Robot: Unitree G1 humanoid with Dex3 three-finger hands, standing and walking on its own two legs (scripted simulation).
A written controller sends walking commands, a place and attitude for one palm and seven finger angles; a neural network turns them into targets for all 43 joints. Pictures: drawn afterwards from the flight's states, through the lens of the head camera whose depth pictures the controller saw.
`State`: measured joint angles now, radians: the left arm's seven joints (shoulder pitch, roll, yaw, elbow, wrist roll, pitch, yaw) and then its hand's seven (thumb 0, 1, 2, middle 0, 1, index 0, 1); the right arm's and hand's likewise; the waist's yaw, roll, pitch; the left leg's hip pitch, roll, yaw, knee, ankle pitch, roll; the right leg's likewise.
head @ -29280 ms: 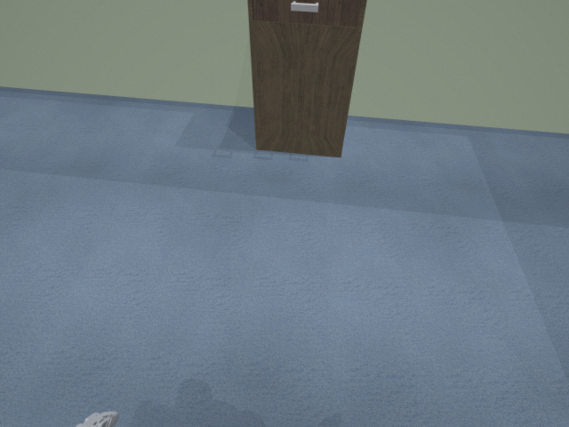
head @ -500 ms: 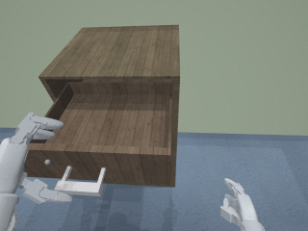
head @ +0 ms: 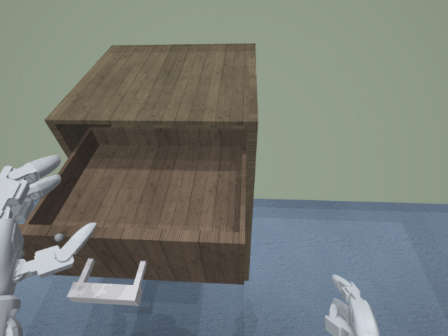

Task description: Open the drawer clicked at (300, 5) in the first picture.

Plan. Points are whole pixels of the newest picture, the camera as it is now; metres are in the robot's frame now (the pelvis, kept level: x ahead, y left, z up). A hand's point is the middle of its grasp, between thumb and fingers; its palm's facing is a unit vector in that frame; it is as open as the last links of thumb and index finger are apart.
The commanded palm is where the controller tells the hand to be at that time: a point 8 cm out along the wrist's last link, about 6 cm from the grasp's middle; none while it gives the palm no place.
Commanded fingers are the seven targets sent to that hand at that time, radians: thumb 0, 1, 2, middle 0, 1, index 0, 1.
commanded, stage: draw the hand back to the body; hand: left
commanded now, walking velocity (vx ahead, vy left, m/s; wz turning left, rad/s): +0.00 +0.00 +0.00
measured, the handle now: (110, 279) +0.20 +0.23 +0.02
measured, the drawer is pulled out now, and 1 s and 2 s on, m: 0.29 0.29 0.29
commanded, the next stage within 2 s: step back with the hand held close in 0.38 s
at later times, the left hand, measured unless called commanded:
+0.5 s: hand (56, 247) +0.17 +0.21 +0.20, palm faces +0.43 -0.81 -0.41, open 7.5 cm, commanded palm +0.11 +0.26 +0.21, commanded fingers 0.00 0.90 0.90 -0.20 -0.30 -0.20 -0.30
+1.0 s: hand (6, 285) +0.12 +0.24 +0.20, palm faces +0.36 -0.77 -0.53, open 7.4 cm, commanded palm +0.06 +0.29 +0.21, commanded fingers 0.00 0.90 0.90 -0.20 -0.30 -0.20 -0.30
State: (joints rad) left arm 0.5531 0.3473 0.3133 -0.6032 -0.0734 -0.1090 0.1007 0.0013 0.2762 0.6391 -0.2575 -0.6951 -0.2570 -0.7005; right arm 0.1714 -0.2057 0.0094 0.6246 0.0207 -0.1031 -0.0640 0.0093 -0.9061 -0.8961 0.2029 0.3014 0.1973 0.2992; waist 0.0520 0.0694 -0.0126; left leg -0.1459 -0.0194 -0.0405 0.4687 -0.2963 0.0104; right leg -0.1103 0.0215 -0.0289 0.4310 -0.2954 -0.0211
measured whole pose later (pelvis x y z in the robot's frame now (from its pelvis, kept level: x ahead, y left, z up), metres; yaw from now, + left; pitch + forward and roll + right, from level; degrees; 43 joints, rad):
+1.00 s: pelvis -0.07 +0.01 -0.01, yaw +1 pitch +2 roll -1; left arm 0.62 0.47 0.47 -0.72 -0.06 -0.20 0.12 0.02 0.88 0.90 -0.22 -0.30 -0.22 -0.31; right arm 0.18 -0.20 -0.01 0.55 0.02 -0.04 -0.07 0.01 -0.91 -0.90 0.20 0.30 0.20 0.30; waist 0.00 -0.02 0.02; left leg -0.36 -0.04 -0.04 0.54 -0.21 0.02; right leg -0.33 0.00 -0.05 0.53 -0.23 -0.01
